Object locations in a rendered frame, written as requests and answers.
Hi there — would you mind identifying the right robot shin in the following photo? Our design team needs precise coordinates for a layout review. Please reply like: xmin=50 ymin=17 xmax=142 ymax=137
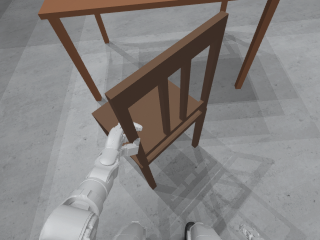
xmin=190 ymin=222 xmax=204 ymax=229

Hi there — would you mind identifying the robot left upper arm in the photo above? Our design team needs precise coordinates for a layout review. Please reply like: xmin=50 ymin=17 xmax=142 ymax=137
xmin=40 ymin=204 xmax=99 ymax=240

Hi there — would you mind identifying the right robot hand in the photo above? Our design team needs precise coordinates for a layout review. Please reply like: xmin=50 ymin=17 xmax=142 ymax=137
xmin=239 ymin=224 xmax=264 ymax=240

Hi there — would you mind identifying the left robot hand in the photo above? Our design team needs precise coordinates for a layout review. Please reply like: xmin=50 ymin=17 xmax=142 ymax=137
xmin=104 ymin=122 xmax=143 ymax=157

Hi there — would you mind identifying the left robot forearm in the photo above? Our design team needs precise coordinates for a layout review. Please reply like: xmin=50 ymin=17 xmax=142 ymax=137
xmin=39 ymin=148 xmax=120 ymax=240

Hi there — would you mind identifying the table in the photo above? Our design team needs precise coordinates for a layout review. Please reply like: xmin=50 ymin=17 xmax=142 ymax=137
xmin=38 ymin=0 xmax=280 ymax=101

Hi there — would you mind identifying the chair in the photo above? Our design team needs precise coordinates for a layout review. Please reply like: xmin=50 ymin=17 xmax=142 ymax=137
xmin=91 ymin=11 xmax=229 ymax=190

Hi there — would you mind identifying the right robot thigh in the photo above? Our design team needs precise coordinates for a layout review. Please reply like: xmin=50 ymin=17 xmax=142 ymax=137
xmin=187 ymin=224 xmax=222 ymax=240

